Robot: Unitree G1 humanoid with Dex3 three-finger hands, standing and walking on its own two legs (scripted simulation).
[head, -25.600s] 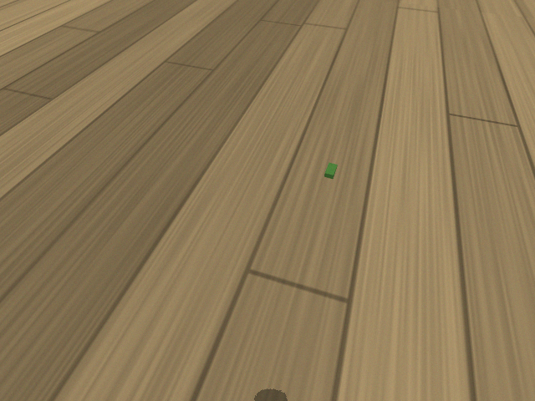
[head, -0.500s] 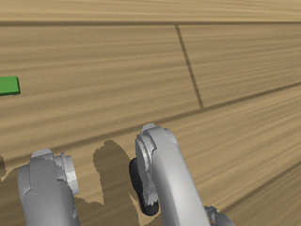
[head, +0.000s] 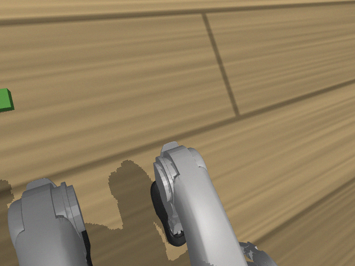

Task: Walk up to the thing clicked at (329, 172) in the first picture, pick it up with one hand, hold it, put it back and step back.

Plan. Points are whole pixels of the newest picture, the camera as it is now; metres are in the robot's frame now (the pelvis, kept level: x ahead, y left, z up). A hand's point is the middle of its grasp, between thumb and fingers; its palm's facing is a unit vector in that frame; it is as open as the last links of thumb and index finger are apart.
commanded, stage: close in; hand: left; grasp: from above
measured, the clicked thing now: out of the picture +0.52 +0.29 -0.31
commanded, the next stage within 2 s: rest palm in 0.14 s
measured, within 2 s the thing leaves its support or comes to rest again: neither
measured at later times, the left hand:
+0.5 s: hand out of the picture +0.50 +0.29 -0.22, palm faces -0.48 -0.06 -0.87, open 11.2 cm
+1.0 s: hand out of the picture +0.50 +0.29 -0.26, palm faces -0.48 -0.09 -0.87, open 11.0 cm
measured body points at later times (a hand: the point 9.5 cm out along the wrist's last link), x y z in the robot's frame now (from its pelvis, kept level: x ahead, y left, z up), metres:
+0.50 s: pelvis +0.00 +0.01 +0.00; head +0.28 +0.12 +0.33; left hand +0.52 +0.29 -0.17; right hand +0.03 -0.25 -0.06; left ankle +0.07 +0.13 -0.29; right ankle +0.11 -0.13 -0.29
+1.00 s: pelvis +0.00 +0.01 -0.01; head +0.30 +0.12 +0.30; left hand +0.52 +0.29 -0.21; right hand +0.03 -0.24 -0.06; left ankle +0.07 +0.13 -0.29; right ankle +0.11 -0.13 -0.29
